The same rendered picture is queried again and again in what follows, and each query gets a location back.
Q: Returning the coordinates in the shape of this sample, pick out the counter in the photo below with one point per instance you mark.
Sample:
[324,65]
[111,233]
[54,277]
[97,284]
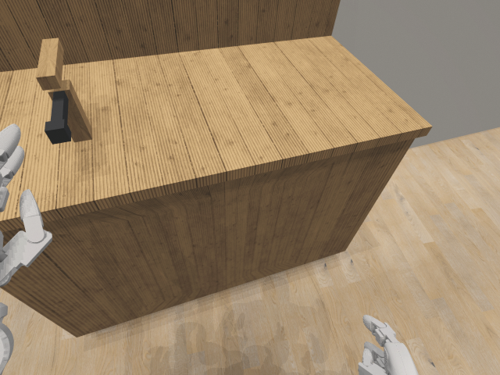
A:
[213,143]

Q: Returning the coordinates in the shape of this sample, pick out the right robot hand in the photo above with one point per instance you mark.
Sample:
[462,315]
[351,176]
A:
[394,360]

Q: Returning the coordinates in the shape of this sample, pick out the left robot hand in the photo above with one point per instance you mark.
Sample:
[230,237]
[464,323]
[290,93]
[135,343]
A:
[24,247]

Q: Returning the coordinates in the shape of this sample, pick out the tap lever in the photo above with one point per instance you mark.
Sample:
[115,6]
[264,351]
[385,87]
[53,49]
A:
[57,129]

